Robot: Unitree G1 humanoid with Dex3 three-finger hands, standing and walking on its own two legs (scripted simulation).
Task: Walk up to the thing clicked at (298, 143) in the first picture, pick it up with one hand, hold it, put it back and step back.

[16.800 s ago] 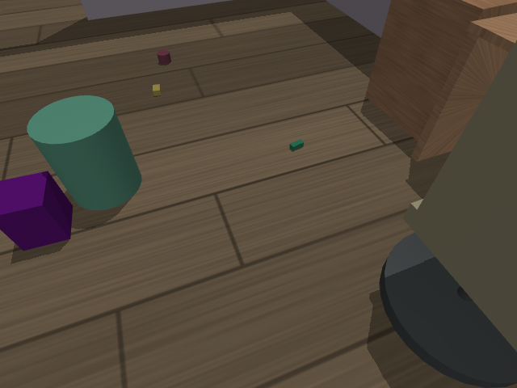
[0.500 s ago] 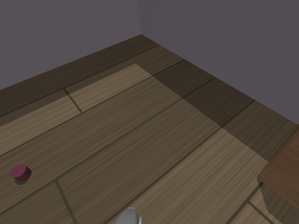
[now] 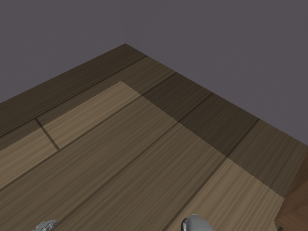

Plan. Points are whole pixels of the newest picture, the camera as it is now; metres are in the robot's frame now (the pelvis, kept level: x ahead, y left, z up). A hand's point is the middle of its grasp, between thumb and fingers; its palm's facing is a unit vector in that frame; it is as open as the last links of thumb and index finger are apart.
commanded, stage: walk up
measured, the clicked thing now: out of the picture -0.42 -0.36 -0.75
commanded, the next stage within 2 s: none
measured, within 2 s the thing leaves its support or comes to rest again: neither
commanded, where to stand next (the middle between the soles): +1.01 +0.05 m, yaw +0 degrees
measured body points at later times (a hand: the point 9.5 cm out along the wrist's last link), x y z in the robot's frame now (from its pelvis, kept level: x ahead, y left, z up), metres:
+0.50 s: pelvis +0.26 +0.00 +0.00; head +0.28 +0.01 +0.45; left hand +0.24 +0.33 -0.11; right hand +0.38 -0.32 -0.10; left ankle +0.40 +0.13 -0.71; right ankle +0.19 -0.13 -0.73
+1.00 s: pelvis +0.49 +0.04 +0.01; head +0.51 +0.04 +0.46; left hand +0.58 +0.36 -0.11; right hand +0.50 -0.28 -0.11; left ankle +0.41 +0.13 -0.73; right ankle +0.65 -0.11 -0.70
